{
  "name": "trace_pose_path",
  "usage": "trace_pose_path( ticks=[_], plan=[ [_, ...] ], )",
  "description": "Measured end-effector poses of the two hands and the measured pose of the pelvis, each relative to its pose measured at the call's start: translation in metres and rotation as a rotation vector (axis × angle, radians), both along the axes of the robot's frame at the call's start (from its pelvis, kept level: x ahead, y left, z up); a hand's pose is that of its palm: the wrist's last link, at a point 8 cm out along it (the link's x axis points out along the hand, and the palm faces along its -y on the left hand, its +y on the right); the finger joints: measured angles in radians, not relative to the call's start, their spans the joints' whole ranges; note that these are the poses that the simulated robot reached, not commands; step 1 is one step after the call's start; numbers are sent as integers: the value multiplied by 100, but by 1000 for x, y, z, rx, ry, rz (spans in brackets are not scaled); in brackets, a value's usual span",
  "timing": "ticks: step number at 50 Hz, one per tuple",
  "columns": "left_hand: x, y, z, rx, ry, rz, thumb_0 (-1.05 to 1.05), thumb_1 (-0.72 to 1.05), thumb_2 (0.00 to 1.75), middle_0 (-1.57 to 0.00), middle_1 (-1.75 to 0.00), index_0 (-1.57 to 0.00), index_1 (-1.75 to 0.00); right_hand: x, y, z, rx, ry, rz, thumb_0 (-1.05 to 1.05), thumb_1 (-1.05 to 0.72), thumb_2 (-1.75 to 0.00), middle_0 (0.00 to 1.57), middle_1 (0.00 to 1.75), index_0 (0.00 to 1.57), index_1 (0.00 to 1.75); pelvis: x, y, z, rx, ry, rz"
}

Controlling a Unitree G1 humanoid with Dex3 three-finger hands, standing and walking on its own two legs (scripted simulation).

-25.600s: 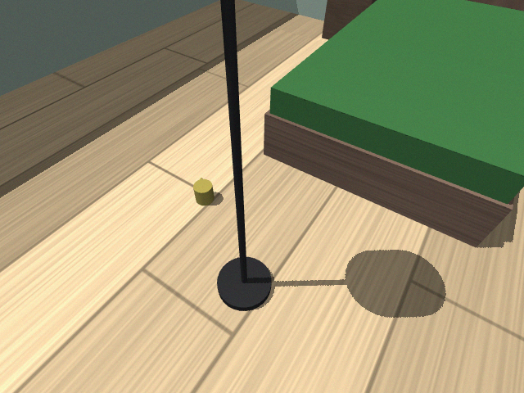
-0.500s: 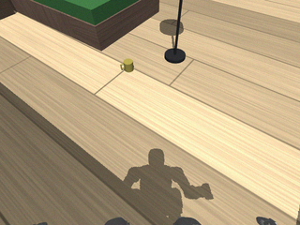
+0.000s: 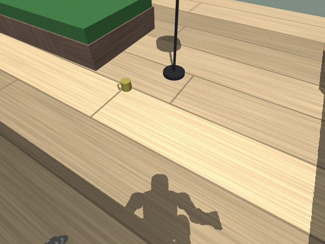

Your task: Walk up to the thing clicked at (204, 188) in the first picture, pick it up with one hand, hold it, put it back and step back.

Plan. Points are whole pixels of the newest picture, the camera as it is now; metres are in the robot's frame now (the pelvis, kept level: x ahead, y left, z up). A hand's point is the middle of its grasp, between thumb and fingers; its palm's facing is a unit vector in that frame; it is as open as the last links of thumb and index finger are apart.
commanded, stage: walk up
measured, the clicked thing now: (124, 85) +1.55 +0.34 -0.72
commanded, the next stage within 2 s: stand in 0.14 s
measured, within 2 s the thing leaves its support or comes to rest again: neither
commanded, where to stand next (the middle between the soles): +0.05 +0.01 m, yaw +2 degrees
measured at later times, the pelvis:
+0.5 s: pelvis +0.02 +0.01 +0.01, yaw +2 degrees
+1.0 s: pelvis +0.02 +0.01 +0.02, yaw +3 degrees
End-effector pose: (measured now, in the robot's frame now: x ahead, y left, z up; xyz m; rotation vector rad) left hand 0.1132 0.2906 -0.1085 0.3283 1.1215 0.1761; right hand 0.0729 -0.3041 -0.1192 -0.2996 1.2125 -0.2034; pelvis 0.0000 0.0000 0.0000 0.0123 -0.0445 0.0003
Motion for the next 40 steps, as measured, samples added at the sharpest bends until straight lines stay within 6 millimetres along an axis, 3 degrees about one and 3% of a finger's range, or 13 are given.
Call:
trace_pose_path(
  ticks=[10, 17, 32, 40],
  plan=[
    [-20, 7, 3, 4, 90, 13, 1, 90, 90, -20, -30, -21, -30, -3, 2, 4, 5, 28, -10, 1, -91, -90, 20, 30, 21, 30, 1, 4, 8, -5, 20, 1],
    [-23, 13, 1, -10, 107, 40, 1, 90, 90, -20, -30, -21, -30, -4, 11, 8, 2, 66, -9, 1, -91, -90, 21, 30, 21, 30, 10, 8, 12, -5, 21, 18],
    [-16, 16, 3, -18, 78, 60, 1, 90, 90, -20, -30, -21, -30, 33, 21, 16, 0, -4, 22, 1, -91, -90, 21, 30, 21, 30, 20, 12, 15, -6, 14, 34],
    [-20, 16, 5, -11, 81, 69, 1, 90, 90, -20, -30, -21, -30, 40, 22, 16, 7, -10, 31, 1, -91, -90, 21, 30, 21, 30, 21, 10, 16, -8, 12, 42]
  ],
)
